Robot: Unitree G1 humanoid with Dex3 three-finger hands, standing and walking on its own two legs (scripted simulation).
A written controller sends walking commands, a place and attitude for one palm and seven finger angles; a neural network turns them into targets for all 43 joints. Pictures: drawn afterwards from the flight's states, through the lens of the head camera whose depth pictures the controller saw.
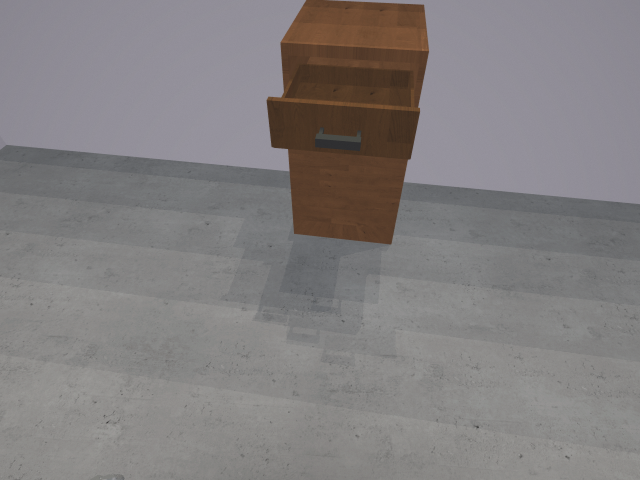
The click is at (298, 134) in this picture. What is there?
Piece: drawer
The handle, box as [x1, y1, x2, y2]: [315, 127, 360, 150]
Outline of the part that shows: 316,134 315,146 359,150 359,130 357,131 356,137 323,134 322,127 320,127 319,133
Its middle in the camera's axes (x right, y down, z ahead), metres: +0.05 -0.26 +1.00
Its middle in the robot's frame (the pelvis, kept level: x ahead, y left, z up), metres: +0.92 +0.01 -0.06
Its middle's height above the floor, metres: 0.71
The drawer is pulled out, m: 0.28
